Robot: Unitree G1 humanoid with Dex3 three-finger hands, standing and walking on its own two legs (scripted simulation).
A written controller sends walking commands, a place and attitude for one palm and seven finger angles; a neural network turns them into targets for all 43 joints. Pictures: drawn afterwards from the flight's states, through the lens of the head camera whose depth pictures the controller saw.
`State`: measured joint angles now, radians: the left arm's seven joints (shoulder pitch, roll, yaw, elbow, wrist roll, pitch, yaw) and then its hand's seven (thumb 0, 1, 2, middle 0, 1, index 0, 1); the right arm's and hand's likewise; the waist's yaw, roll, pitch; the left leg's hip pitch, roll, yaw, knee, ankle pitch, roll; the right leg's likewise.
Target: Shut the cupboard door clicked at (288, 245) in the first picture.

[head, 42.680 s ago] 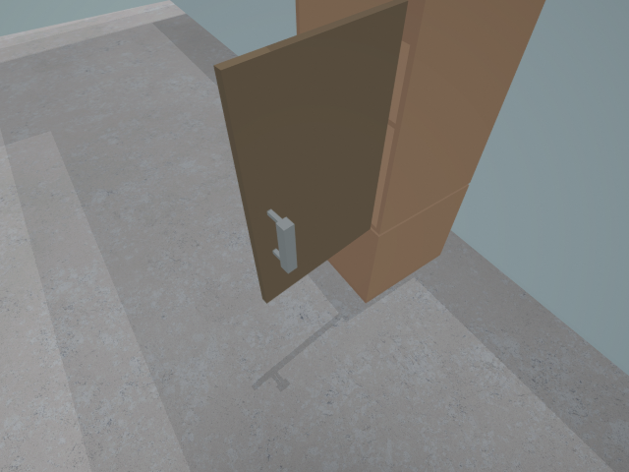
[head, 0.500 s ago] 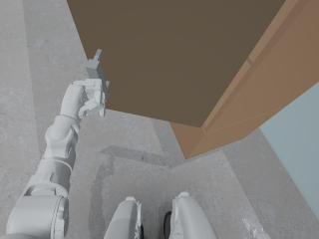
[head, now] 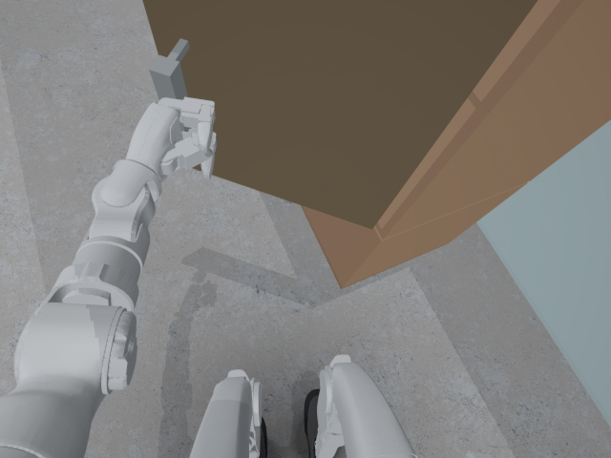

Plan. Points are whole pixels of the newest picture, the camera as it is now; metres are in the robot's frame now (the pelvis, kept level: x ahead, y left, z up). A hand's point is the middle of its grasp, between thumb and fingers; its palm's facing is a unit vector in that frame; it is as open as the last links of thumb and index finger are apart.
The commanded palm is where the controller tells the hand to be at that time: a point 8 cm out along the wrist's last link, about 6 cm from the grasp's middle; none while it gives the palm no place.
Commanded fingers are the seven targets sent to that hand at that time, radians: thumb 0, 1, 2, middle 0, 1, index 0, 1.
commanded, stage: push the door shut along its arc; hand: left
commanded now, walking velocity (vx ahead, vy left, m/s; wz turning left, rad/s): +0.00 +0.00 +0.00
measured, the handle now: (183, 96) +0.58 +0.14 +0.03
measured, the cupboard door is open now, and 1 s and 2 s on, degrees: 48 35 33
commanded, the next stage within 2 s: pull the fist back off the door in 0.86 s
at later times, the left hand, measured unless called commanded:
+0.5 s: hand (255, 115) +0.54 +0.05 +0.04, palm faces -0.46 -0.89 -0.01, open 3.1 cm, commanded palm +0.55 +0.08 +0.04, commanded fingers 0.00 0.90 0.90 -1.30 -1.50 -1.30 -1.50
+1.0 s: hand (270, 97) +0.57 +0.03 +0.04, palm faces -0.47 -0.88 -0.01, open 2.9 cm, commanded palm +0.59 +0.03 +0.04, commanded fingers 0.00 0.90 0.90 -1.30 -1.50 -1.30 -1.50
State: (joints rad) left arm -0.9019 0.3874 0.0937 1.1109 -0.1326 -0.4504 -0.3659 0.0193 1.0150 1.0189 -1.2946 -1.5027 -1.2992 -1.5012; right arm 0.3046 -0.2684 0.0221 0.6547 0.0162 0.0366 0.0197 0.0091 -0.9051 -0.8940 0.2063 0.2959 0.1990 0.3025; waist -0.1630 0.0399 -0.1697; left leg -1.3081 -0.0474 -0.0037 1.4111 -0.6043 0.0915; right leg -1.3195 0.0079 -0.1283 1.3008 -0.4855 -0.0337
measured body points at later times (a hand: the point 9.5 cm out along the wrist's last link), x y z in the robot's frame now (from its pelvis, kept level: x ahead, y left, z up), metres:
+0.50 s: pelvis +0.01 -0.01 -0.01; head +0.19 +0.02 +0.40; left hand +0.56 +0.10 +0.05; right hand +0.02 -0.28 -0.11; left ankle +0.02 +0.06 -0.59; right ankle +0.06 -0.11 -0.59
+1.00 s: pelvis -0.01 -0.02 -0.03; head +0.20 +0.00 +0.37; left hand +0.59 +0.08 +0.05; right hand -0.03 -0.29 -0.13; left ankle +0.02 +0.06 -0.59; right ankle +0.06 -0.11 -0.59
